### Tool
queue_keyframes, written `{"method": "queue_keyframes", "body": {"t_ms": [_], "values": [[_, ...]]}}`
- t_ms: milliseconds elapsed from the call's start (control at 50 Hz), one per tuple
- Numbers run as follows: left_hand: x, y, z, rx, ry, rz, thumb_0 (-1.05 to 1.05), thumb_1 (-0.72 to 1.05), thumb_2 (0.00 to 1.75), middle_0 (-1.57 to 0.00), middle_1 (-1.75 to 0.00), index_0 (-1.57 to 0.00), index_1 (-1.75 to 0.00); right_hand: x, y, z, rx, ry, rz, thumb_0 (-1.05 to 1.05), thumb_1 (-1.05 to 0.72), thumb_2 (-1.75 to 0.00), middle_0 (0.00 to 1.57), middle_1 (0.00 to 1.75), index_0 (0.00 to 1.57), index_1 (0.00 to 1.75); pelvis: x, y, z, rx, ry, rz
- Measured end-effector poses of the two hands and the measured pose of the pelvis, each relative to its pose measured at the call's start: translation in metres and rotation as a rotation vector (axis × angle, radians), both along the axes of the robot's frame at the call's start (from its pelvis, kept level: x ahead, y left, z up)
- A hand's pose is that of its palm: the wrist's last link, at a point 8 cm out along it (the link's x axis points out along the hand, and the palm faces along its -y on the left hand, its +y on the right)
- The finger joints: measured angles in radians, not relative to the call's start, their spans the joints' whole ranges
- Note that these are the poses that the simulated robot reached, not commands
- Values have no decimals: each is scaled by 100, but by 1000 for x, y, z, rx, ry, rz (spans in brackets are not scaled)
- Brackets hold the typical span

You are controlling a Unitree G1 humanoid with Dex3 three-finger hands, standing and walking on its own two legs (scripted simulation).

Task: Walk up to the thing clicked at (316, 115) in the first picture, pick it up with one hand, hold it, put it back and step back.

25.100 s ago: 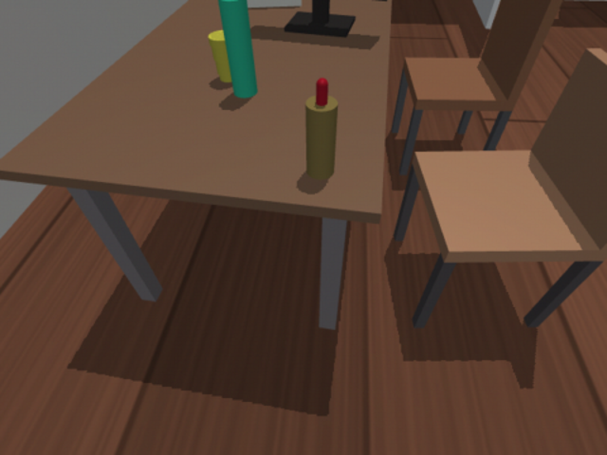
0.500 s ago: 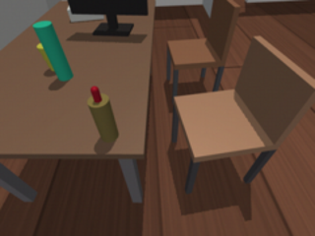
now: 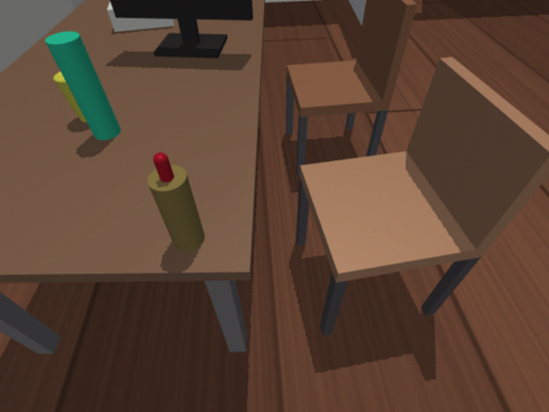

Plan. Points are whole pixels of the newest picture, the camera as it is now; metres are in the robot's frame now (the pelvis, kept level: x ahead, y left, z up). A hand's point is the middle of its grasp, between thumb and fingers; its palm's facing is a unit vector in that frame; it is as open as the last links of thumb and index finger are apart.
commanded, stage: home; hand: left
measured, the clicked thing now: (176, 202) +0.43 +0.21 +0.05
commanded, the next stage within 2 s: stand in 0.76 s
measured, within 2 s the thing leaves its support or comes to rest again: neither
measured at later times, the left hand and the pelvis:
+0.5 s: hand out of the picture +0.08 +0.26 -0.16, palm faces -0.06 -0.94 -0.35, open 17.6 cm; pelvis +0.01 +0.00 +0.00, yaw -1 degrees
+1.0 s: hand out of the picture +0.07 +0.26 -0.16, palm faces -0.06 -0.94 -0.35, open 16.7 cm; pelvis +0.01 +0.01 +0.00, yaw -1 degrees
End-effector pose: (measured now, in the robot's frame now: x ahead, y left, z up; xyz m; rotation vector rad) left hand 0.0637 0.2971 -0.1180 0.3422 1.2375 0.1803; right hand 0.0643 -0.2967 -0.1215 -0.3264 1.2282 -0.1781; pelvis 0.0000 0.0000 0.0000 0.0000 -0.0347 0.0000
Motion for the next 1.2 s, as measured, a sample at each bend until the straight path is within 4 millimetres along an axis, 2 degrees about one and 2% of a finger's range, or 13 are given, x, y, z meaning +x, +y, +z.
{"method": "queue_keyframes", "body": {"t_ms": [220, 920, 1040, 1200], "values": [[11, 1, 1, -2, -11, -8, 0, -57, 3, -6, -4, -5, -5, 6, 2, 1, 1, -9, -11, 0, -90, -90, 20, 30, 20, 30, 4, 3, 0, 1, -1, -5], [8, 5, -1, -6, 2, -8, 0, -55, 5, -7, -5, -6, -6, -1, 6, 1, 0, 6, -34, 0, -90, -90, 20, 30, 20, 30, 5, 7, 1, 0, -1, -10], [7, 6, -1, -5, 9, -8, 0, -36, 23, -14, -17, -14, -18, -2, 7, 1, 1, 9, -36, 0, -90, -90, 20, 30, 20, 30, 5, 8, 0, 1, 0, -12], [7, 7, -2, -7, 12, -7, 0, 14, 66, -19, -27, -19, -27, -1, 9, 0, 3, 15, -36, 0, -90, -90, 20, 30, 20, 30, 7, 9, 0, 1, 2, -12]]}}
